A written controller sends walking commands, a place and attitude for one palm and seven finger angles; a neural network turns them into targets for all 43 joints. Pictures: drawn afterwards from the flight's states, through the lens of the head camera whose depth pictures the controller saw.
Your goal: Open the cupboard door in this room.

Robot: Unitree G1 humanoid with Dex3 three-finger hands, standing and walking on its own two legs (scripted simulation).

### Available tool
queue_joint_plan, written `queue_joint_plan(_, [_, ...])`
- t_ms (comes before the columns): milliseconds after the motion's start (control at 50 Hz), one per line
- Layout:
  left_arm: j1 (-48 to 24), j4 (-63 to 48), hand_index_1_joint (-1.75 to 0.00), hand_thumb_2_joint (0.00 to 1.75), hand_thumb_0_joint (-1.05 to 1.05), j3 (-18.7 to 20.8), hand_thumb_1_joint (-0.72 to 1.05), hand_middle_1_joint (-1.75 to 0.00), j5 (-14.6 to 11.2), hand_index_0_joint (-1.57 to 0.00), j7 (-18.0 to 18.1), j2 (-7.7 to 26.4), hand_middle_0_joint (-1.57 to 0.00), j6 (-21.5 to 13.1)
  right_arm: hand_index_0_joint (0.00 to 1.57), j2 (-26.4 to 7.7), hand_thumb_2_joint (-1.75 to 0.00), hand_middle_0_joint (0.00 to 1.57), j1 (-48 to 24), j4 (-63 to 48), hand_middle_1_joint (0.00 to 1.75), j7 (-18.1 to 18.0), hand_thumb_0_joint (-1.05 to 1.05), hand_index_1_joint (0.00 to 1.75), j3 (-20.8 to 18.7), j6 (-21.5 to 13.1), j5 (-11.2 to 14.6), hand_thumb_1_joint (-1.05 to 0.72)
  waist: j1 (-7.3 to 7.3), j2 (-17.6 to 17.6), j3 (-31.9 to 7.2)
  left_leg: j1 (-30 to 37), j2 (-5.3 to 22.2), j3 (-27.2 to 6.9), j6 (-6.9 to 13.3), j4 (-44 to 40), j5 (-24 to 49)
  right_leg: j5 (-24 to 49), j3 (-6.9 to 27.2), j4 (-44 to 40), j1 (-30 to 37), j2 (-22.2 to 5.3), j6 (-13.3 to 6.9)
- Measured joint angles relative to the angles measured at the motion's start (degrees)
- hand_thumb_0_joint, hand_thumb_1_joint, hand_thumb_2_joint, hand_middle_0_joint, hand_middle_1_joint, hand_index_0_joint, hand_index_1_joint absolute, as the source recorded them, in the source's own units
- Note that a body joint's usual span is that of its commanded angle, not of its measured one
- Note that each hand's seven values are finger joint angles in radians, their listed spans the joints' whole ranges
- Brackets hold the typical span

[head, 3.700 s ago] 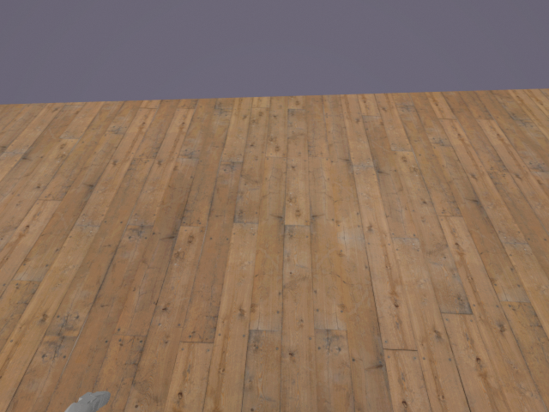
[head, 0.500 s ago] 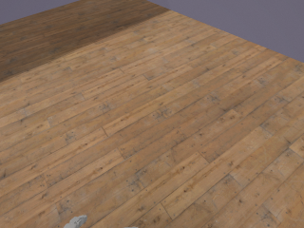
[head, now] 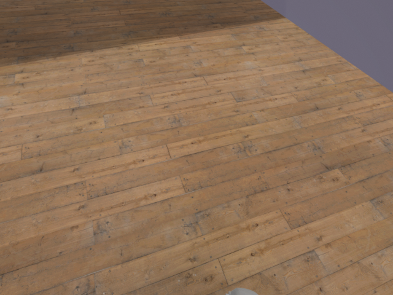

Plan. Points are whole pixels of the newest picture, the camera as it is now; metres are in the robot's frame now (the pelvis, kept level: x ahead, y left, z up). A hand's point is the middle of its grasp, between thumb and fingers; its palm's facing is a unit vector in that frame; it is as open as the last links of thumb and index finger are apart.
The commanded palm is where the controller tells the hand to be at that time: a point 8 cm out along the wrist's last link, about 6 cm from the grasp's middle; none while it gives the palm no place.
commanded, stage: turn or walk to find it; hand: left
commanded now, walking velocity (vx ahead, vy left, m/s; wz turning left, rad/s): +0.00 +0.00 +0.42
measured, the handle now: out of the picture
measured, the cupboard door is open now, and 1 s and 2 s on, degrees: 0 0 0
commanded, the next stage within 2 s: none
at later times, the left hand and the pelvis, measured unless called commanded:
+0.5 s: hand out of the picture +0.02 +0.16 -0.14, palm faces +0.23 -0.94 -0.27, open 7.4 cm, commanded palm none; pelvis -0.02 -0.04 +0.00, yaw +13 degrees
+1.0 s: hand out of the picture -0.10 +0.23 -0.17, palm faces +0.47 -0.85 -0.25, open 7.4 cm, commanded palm none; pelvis -0.05 +0.01 +0.01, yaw +25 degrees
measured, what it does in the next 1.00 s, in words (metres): steps on the spot, turning left: right foot, then left foot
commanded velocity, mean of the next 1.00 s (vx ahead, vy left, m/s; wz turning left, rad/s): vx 0.00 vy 0.00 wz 0.42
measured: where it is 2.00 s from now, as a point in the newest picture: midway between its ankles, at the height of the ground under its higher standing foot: outside the picture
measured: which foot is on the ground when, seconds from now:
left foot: down 0.00-0.32, up 0.34-0.72, down 0.74-1.00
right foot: up 0.00-0.28, down 0.30-0.76, up 0.78-1.00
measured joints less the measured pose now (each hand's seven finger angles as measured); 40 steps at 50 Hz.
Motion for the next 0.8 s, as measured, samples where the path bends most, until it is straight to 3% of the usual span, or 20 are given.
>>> queue_joint_plan(180, [-3.4, -2.9, -0.3, 0.9, 0.01, -0.4, 0.91, -0.3, -0.2, -0.19, -0.1, -1.9, -0.2, -0.6, 0.21, 0.5, -0.9, 0.2, 2.1, 0.2, 0.3, 0.2, 0.0, 0.3, -0.1, 0.5, -0.3, -0.9, -1.53, 2.3, -1.4, 0.1, -2.2, -3.8, 0.1, -4.0, 3.7, 1.0, 1.9, -9.5, 2.2, 1.6, 0.3])
queue_joint_plan(240, [-4.4, -3.9, -0.3, 0.9, 0.01, -0.9, 0.91, -0.3, -0.4, -0.19, 0.0, -2.9, -0.2, -1.0, 0.21, 0.1, -0.9, 0.2, 2.9, 0.4, 0.3, 0.3, 0.0, 0.3, -0.6, 1.0, -0.5, -0.9, -2.38, 3.4, -1.6, -1.1, -2.7, -5.2, -0.6, -3.2, 3.9, 1.0, 1.9, -16.5, 5.1, 2.8, -0.3])
queue_joint_plan(300, [-4.5, -5.0, -0.3, 0.9, 0.01, -1.4, 0.91, -0.3, -0.5, -0.19, 0.1, -3.7, -0.2, -2.1, 0.21, -0.5, -0.9, 0.2, 4.1, 0.6, 0.3, 0.5, 0.0, 0.3, -1.1, 1.4, -0.2, -0.9, -2.64, 4.0, -2.1, -3.2, -3.5, -6.4, -1.7, -0.6, 3.3, 6.8, 1.5, -28.2, 10.1, 3.6, -0.9])
queue_joint_plan(340, [-4.5, -5.2, -0.3, 0.9, 0.01, -1.9, 0.91, -0.3, 0.0, -0.2, 0.2, -4.9, -0.2, -2.9, 0.21, -1.5, -0.9, 0.2, 4.6, 0.9, 0.3, 0.6, 0.0, 0.3, -1.8, 1.8, 0.1, -0.9, -2.79, 6.0, -1.9, -5.8, -3.0, -7.4, -2.3, 5.4, -2.0, 8.2, -0.2, -29.3, 10.7, 4.4, -3.7])
queue_joint_plan(380, [-3.7, -5.5, -0.3, 0.9, 0.01, -2.4, 0.91, -0.3, 0.1, -0.2, 0.2, -5.6, -0.2, -3.1, 0.21, -2.1, -0.9, 0.2, 5.2, 1.5, 0.3, 0.7, 0.01, 0.3, -2.4, 2.8, -0.2, -0.9, -2.67, 6.2, -2.2, -9.5, -3.3, -6.7, -3.0, 16.8, -8.4, 7.8, -1.4, -29.3, 11.2, 3.8, -5.3])
queue_joint_plan(440, [-2.3, -5.0, -0.3, 0.9, 0.01, -2.6, 0.9, -0.3, 0.1, -0.2, 0.3, -6.3, -0.2, -3.0, 0.2, -3.0, -0.9, 0.2, 5.6, 2.3, 0.3, 1.2, 0.01, 0.3, -3.0, 3.4, -0.4, -0.91, -2.71, 6.2, -2.2, -13.2, -1.8, -5.2, -4.1, 30.7, -7.0, 8.7, -2.9, -31.7, 13.0, 3.1, -5.7])
queue_joint_plan(500, [-1.4, -4.1, -0.3, 0.9, 0.01, -2.6, 0.9, -0.3, 0.1, -0.2, 0.4, -6.6, -0.2, -3.1, 0.2, -3.5, -0.9, 0.2, 6.1, 2.8, 0.3, 1.3, 0.01, 0.3, -3.1, 3.4, -0.4, -0.91, -2.92, 5.7, -2.0, -13.6, 0.2, -4.3, -5.4, 34.9, -5.4, 9.3, -4.5, -33.2, 14.1, 2.3, -5.6])
queue_joint_plan(580, [-0.4, -3.2, -0.3, 0.9, 0.01, -2.6, 0.9, -0.3, 0.4, -0.2, 0.3, -6.5, -0.2, -3.3, 0.2, -3.6, -0.9, 0.2, 5.9, 3.7, 0.3, 1.2, 0.01, 0.3, -2.8, 3.8, -0.2, -0.91, -2.31, 4.4, -1.4, -10.8, 2.1, -3.2, -6.4, 29.9, -7.5, 9.2, -6.5, -33.4, 14.5, 0.8, -5.2])
queue_joint_plan(700, [1.0, -1.6, -0.3, 0.9, 0.01, -1.9, 0.9, -0.3, 0.7, -0.2, 0.1, -4.6, -0.2, -3.1, 0.2, -2.8, -0.9, 0.2, 3.2, 3.5, 0.3, 0.9, 0.01, 0.3, -1.7, 3.1, 0.4, -0.91, -0.55, 2.2, -0.3, -3.8, 2.5, 0.4, -5.7, 12.9, -9.0, 7.7, -9.1, -29.9, 13.1, -1.9, -3.4])
queue_joint_plan(760, [1.8, -0.8, -0.3, 0.9, 0.01, -1.1, 0.9, -0.3, 0.2, -0.2, 0.1, -2.9, -0.2, -2.2, 0.2, -2.3, -0.9, 0.2, 1.9, 2.2, 0.3, 1.0, 0.01, 0.3, -1.4, 1.7, 0.2, -0.91, -0.26, 0.9, -0.3, -0.5, 1.7, 1.9, -3.9, 3.8, -1.8, 5.3, -9.5, -24.1, 10.5, -3.7, -1.9])
queue_joint_plan(800, [1.8, -0.1, -0.3, 0.9, 0.01, -0.5, 0.9, -0.3, 0.1, -0.2, 0.3, -1.6, -0.2, -0.8, 0.2, -1.4, -0.9, 0.2, 0.7, 1.5, 0.3, 1.0, 0.01, 0.3, -1.0, 0.9, 0.1, -0.91, 0.39, -0.4, -0.1, -1.2, 1.0, 2.3, -1.5, 5.4, -3.1, -2.3, -5.3, -15.2, 6.7, -3.2, -1.2])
